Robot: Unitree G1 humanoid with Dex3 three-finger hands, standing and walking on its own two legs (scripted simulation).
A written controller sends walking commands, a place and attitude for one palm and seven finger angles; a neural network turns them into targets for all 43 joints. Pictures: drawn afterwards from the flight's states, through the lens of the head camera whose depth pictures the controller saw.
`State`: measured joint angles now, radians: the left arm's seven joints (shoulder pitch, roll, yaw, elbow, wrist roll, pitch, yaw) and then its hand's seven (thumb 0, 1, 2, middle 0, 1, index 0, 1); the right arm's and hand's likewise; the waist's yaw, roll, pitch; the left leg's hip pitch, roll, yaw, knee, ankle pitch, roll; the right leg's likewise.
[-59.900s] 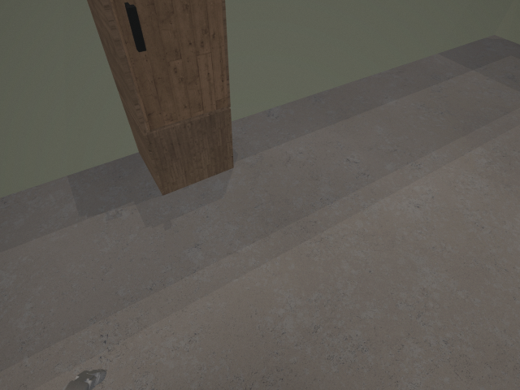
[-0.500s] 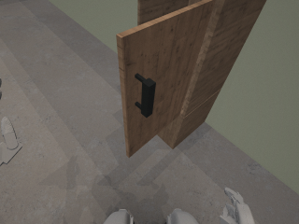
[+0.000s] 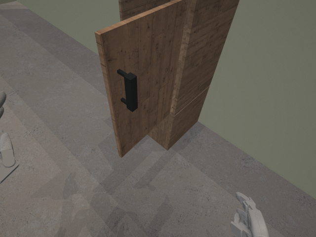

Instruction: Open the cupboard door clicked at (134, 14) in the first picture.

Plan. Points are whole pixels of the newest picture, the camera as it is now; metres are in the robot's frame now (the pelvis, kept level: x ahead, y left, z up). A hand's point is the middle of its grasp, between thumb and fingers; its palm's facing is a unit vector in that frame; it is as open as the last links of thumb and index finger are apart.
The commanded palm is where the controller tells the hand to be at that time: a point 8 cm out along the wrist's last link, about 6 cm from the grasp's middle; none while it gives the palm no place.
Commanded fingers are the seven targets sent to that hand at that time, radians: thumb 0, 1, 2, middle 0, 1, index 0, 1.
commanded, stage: stop stepping back and stand still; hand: left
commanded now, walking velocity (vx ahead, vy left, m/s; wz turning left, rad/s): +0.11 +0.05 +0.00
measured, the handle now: (126, 90) +0.51 +0.13 +0.07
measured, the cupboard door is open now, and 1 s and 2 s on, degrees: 92 92 92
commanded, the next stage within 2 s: let the arm hang, fingers relaxed in 1.10 s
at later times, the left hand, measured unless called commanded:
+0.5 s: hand out of the picture +0.13 +0.25 +0.17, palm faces +0.49 -0.76 -0.43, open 7.4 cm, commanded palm +0.06 +0.29 +0.18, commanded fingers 0.00 0.90 0.90 -0.20 -0.30 -0.20 -0.30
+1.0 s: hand out of the picture +0.12 +0.28 +0.16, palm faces +0.46 -0.77 -0.45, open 7.4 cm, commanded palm +0.05 +0.31 +0.18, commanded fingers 0.00 0.90 0.90 -0.20 -0.30 -0.20 -0.30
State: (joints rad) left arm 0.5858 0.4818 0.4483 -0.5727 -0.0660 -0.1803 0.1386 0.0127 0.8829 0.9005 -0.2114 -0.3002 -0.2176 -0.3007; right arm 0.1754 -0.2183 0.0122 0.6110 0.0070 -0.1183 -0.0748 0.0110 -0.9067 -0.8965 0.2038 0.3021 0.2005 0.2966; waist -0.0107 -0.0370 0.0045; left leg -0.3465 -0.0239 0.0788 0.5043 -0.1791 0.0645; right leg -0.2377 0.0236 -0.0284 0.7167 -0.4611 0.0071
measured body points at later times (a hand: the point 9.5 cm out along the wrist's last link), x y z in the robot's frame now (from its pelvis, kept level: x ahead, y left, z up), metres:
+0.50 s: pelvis -0.06 -0.02 +0.00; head -0.06 -0.02 +0.45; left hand +0.10 +0.29 +0.19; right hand +0.09 -0.27 -0.09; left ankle -0.10 +0.11 -0.73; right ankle -0.02 -0.10 -0.73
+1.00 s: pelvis -0.07 +0.01 +0.00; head -0.06 +0.01 +0.45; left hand +0.09 +0.32 +0.18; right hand +0.09 -0.21 -0.08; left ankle -0.09 +0.11 -0.73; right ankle -0.02 -0.10 -0.73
